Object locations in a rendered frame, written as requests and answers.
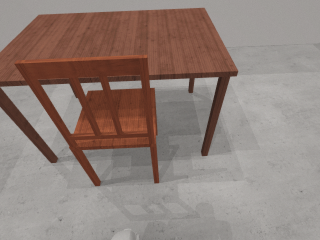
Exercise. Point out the table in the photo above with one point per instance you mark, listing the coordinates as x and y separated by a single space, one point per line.
179 44

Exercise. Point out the left robot thigh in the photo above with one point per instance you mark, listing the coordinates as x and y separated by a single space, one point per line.
126 235

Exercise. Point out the chair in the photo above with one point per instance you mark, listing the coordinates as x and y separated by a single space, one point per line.
110 118

